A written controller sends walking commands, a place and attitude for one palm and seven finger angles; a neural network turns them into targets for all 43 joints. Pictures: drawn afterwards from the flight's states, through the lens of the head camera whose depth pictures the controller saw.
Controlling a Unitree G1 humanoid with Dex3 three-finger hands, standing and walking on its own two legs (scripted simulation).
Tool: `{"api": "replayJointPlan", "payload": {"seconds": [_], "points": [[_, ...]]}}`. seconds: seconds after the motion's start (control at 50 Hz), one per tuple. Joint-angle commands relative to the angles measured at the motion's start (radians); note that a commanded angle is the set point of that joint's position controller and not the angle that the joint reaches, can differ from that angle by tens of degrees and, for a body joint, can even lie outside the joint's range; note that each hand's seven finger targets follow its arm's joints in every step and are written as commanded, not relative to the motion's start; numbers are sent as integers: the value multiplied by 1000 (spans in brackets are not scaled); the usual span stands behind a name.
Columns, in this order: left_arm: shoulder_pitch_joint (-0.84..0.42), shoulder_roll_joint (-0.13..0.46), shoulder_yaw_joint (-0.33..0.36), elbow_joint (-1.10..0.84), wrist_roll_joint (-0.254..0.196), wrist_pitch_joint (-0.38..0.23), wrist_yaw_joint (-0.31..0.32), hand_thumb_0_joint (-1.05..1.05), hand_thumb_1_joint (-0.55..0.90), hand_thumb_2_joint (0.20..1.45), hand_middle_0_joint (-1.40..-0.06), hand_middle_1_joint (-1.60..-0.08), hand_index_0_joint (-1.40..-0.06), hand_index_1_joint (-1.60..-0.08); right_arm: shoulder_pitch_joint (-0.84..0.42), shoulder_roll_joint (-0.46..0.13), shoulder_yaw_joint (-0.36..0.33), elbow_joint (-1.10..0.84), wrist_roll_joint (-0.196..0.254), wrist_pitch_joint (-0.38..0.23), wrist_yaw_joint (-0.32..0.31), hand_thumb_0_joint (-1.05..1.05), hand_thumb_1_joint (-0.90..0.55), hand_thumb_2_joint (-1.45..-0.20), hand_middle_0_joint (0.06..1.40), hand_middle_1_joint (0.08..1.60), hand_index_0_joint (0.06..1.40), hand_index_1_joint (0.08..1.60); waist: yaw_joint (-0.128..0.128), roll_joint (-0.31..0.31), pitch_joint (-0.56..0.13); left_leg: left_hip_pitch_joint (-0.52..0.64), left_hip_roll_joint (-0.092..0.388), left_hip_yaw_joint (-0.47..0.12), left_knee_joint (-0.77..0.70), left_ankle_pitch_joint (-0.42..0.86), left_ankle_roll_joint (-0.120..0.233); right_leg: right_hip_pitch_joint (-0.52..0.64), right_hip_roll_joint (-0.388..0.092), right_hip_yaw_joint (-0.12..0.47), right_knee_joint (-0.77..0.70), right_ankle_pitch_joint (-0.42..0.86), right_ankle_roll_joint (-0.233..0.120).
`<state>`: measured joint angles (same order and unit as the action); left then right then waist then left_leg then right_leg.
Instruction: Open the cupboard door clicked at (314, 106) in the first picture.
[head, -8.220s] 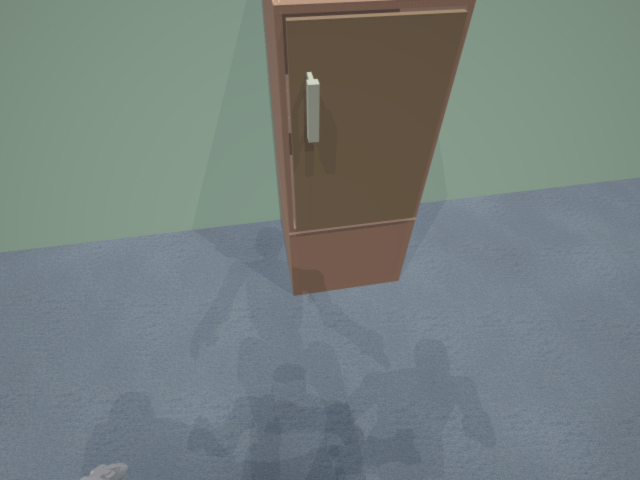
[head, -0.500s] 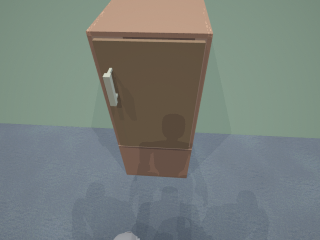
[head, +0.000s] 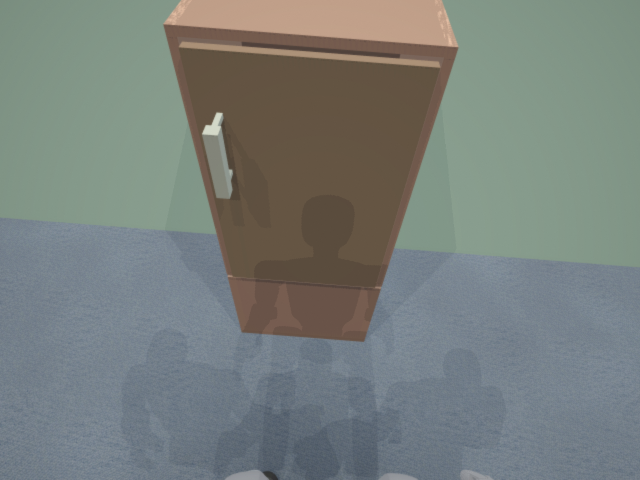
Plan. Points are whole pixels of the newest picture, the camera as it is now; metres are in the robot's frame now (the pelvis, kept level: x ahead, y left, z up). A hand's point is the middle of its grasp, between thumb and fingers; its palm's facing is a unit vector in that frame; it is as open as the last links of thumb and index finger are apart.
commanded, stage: come to a stop and stand still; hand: left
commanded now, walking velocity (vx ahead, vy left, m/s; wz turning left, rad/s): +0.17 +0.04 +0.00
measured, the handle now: (221, 156) +0.59 +0.22 +0.04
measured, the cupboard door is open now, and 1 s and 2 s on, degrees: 0 0 0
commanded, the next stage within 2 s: look again from close up in 1.10 s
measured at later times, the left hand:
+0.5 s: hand out of the picture -0.05 +0.11 -0.15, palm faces +0.13 -0.97 -0.21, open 7.4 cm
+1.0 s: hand out of the picture +0.01 +0.22 -0.17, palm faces +0.02 -0.97 -0.24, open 7.4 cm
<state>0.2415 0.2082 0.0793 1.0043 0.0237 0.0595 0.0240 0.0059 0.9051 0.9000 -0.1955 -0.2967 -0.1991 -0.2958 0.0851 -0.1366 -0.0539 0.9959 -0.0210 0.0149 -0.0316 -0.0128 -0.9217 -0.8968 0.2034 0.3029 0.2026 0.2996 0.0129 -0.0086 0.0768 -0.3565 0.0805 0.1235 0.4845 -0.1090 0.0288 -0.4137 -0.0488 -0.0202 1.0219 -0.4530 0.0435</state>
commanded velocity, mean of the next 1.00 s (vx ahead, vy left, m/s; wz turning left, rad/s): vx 0.03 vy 0.07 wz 0.00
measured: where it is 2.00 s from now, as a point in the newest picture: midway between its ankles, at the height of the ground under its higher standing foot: outside the picture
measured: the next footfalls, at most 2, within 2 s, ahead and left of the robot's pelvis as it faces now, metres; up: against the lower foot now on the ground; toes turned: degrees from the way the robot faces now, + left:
right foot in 0.12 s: +0.00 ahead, -0.15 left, +0.00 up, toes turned -3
left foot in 0.64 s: +0.00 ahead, +0.10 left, +0.00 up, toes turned +4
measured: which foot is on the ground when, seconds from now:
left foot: down 0.00-0.12, up 0.14-0.62, down 0.64-1.00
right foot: up 0.00-0.10, down 0.12-1.00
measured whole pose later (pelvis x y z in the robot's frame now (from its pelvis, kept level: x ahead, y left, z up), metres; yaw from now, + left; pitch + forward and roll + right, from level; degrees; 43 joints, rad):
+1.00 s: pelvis -0.02 +0.02 +0.00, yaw -1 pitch +0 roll +0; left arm 0.28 0.20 0.01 1.00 0.02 0.01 0.03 0.01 0.90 0.90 -0.20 -0.30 -0.20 -0.30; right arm 0.22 -0.17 0.01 0.96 -0.02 -0.02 -0.02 -0.01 -0.93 -0.90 0.20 0.30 0.20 0.30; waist 0.02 0.00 0.01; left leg -0.20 -0.03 0.09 0.52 -0.32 0.06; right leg -0.21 -0.10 -0.01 0.51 -0.29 0.06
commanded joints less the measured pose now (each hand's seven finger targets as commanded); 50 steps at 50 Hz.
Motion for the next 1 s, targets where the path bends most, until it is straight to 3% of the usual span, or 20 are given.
{"api": "replayJointPlan", "payload": {"seconds": [0.0,0.06,0.08,0.1,0.12,0.14,0.18,0.2,0.24,0.34,0.46,0.48,0.5,0.54,0.58,0.6,0.64,0.68,0.78,0.98], "points": [[146,-8,-11,-15,0,-6,-8,0,900,900,-200,-300,-200,-300,54,-200,-43,-37,-17,3,6,0,-900,-900,200,300,200,300,-7,237,-123,-4,212,-251,-312,-398,96,147,9,-65,-205,-28,-28],[284,-1,-18,46,-1,-28,-8,0,900,900,-200,-300,-200,-300,50,-185,-39,-25,-15,15,15,0,-900,-900,200,300,200,300,54,177,-90,-134,119,-183,-275,-532,21,389,47,-123,-535,98,-42],[314,38,-16,54,7,-36,-4,0,900,900,-200,-300,-200,-300,77,-134,-29,-23,-5,22,18,0,-900,-900,200,300,200,300,59,33,-62,-177,43,-132,-147,-521,-24,408,-16,-43,-713,28,-51],[256,119,-16,29,15,-52,2,0,900,900,-200,-300,-200,-300,96,-49,-11,-35,11,29,23,0,-900,-900,200,300,200,300,32,-235,-4,-210,-52,-62,122,-402,-79,254,-258,314,-940,-323,-131],[131,165,-19,-23,8,-40,5,0,900,900,-200,-300,-200,-300,57,-82,-16,-60,-1,33,27,0,-900,-900,200,300,200,300,22,-175,76,-165,-55,-109,260,-365,-66,23,-351,397,-1003,-378,-174],[68,171,-10,-40,1,-60,11,0,900,900,-200,-300,-200,-300,58,-104,-18,-53,-9,43,31,0,-900,-900,200,300,200,300,15,-245,101,-154,-37,-161,328,-286,-54,-52,-334,449,-1043,-393,-159],[-27,137,-18,-54,1,-71,11,0,900,900,-200,-300,-200,-300,178,-124,-24,-5,-9,37,41,0,-900,-900,200,300,200,300,-48,-160,123,-137,-35,-149,405,-191,-53,-20,-272,289,-977,-196,-134],[-18,121,-22,-52,-2,-76,5,0,900,900,-200,-300,-200,-300,221,-120,-22,17,-9,30,44,0,-900,-900,200,300,200,300,-51,-128,98,-135,-46,-125,425,-150,-60,50,-222,193,-921,-43,-116],[63,104,-21,-32,-9,-83,4,0,900,900,-200,-300,-200,-300,239,-124,-19,20,-7,21,43,0,-900,-900,200,300,200,300,-14,-122,40,-174,-53,-113,448,-126,-73,203,-213,134,-860,148,-115],[195,86,-13,23,-4,-85,18,0,900,900,-200,-300,-200,-300,186,-129,-12,-10,-5,17,29,0,-900,-900,200,300,200,300,43,-136,-38,-236,-38,-130,444,-211,-90,404,-285,183,-758,477,-184],[191,86,-12,55,7,-78,19,0,900,900,-200,-300,-200,-300,146,-89,3,-5,13,11,21,0,-900,-900,200,300,200,300,45,-205,-45,-67,-53,-84,229,-305,-75,340,-268,158,-707,637,-204],[267,87,-42,53,13,-111,53,0,900,900,-200,-300,-200,-300,80,-86,20,-90,-1,-10,28,0,-900,-900,200,300,200,300,39,-211,6,-102,-91,-76,339,-379,-74,346,-229,241,-638,1198,-157],[226,127,-34,20,11,-125,50,0,900,900,-200,-300,-200,-300,171,-81,15,-91,6,-9,35,0,-900,-900,200,300,200,300,-10,-142,-106,-80,-56,-92,306,-295,-35,392,-233,138,-583,1127,-154],[161,122,-28,-7,9,-119,46,0,900,900,-200,-300,-200,-300,199,-76,30,-95,23,-20,31,0,-900,-900,200,300,200,300,-24,-130,-186,50,-89,-71,143,-243,-30,366,-197,96,-563,886,-167],[143,90,-37,-3,-2,-100,41,0,900,900,-200,-300,-200,-300,249,-100,31,-66,14,-26,25,0,-900,-900,200,300,200,300,-38,-43,-138,178,-59,-79,-43,-127,-23,249,-130,55,-502,561,-116],[151,57,-44,-5,-7,-87,38,0,900,900,-200,-300,-200,-300,261,-143,25,-66,7,-30,22,0,-900,-900,200,300,200,300,-27,55,-117,190,24,-148,-44,47,4,195,-78,19,-479,374,-86],[182,11,-47,-15,1,-75,38,0,900,900,-200,-300,-200,-300,232,-179,24,-87,-1,-22,12,0,-900,-900,200,300,200,300,1,30,-56,117,93,-169,1,115,40,152,-26,-11,-524,187,-75],[130,34,-54,-14,0,-61,30,0,900,900,-200,-300,-200,-300,213,-165,30,-80,0,-29,10,0,-900,-900,200,300,200,300,-11,244,-15,87,80,-232,-105,118,47,157,0,-42,-461,99,-57],[116,61,-60,-14,3,-63,14,0,900,900,-200,-300,-200,-300,160,-161,34,-92,5,-30,9,0,-900,-900,200,300,200,300,3,4,16,55,25,-187,-114,-83,35,184,-33,5,-548,221,-57],[77,81,-57,-37,0,-62,11,0,900,900,-200,-300,-200,-300,182,-169,36,-65,3,-48,4,0,-900,-900,200,300,200,300,1,38,-65,143,33,-180,-119,113,36,219,-42,3,-535,293,-48]]}}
